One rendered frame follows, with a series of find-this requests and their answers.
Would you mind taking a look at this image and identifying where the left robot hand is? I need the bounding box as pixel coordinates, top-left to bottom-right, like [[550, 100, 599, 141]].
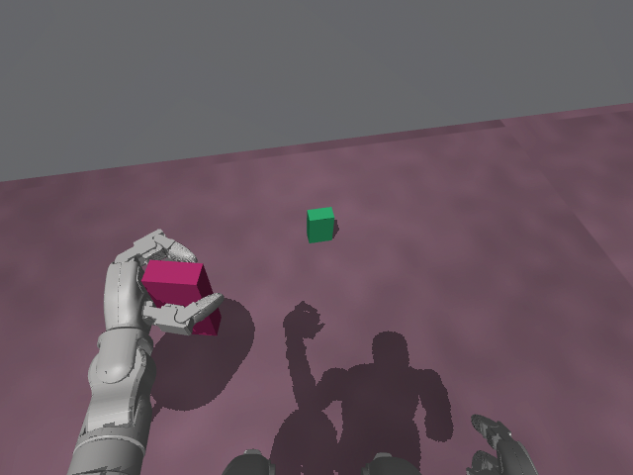
[[104, 229, 225, 335]]

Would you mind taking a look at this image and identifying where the right robot hand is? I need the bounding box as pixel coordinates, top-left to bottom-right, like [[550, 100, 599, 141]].
[[466, 415, 539, 475]]

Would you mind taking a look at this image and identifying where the left robot arm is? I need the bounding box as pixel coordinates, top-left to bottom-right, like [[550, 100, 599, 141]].
[[66, 327, 156, 475]]

